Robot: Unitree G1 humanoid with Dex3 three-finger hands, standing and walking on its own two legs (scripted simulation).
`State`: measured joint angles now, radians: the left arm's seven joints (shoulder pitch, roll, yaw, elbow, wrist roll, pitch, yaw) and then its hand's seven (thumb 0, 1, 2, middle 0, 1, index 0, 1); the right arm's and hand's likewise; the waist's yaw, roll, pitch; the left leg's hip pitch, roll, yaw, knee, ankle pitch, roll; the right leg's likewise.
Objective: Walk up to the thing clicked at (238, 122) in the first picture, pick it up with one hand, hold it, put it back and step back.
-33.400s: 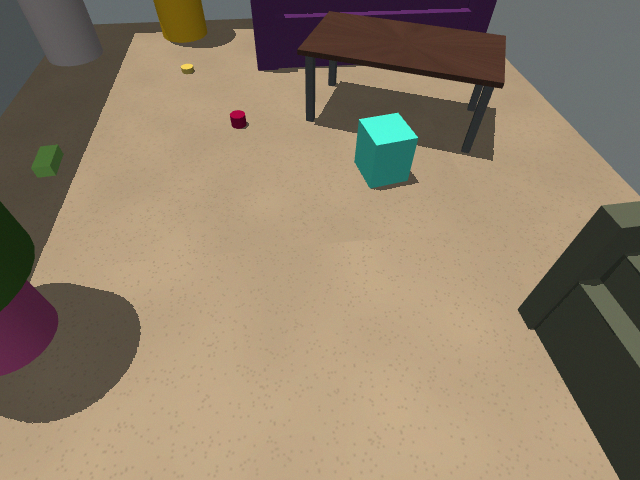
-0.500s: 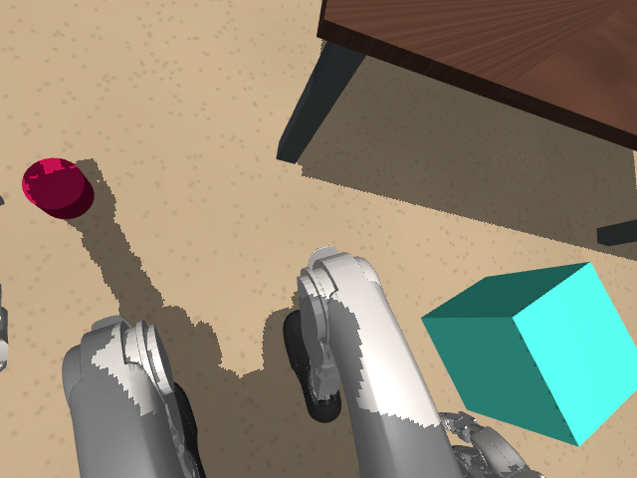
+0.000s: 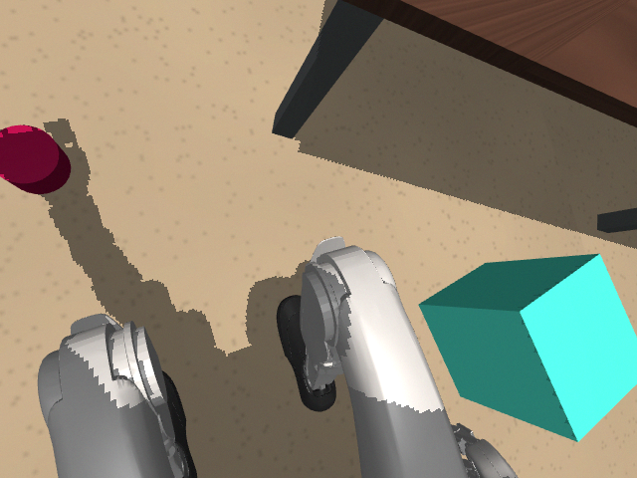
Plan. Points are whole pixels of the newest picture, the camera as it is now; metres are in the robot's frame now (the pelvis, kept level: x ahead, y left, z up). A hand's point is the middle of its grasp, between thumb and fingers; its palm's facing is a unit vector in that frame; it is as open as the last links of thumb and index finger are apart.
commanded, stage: home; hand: left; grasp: from above
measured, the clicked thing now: (32, 161) +0.56 +0.22 -0.31
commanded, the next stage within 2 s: none
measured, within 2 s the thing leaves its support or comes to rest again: neither
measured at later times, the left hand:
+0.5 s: hand out of the picture +0.41 +0.27 +0.00, palm faces -0.31 -0.58 -0.76, open 8.4 cm
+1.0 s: hand out of the picture +0.30 +0.20 +0.20, palm faces +0.08 -0.95 -0.30, open 7.4 cm
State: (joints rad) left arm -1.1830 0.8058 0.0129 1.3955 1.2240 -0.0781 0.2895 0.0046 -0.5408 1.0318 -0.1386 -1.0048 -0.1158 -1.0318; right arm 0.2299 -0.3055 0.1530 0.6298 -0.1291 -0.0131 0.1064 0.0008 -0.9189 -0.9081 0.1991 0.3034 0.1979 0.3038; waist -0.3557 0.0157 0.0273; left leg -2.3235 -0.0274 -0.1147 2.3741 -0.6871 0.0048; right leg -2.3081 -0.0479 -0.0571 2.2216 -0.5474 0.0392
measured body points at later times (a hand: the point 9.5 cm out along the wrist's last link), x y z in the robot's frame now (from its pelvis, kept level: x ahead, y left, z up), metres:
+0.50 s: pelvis +0.00 +0.00 +0.11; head +0.20 +0.04 +0.51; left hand +0.42 +0.29 +0.05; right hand +0.12 -0.28 -0.01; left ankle +0.07 +0.12 -0.31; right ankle +0.13 -0.13 -0.31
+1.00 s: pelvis +0.04 -0.01 +0.30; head +0.14 +0.01 +0.74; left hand +0.29 +0.25 +0.22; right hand +0.23 -0.24 +0.20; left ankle +0.07 +0.12 -0.31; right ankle +0.13 -0.13 -0.31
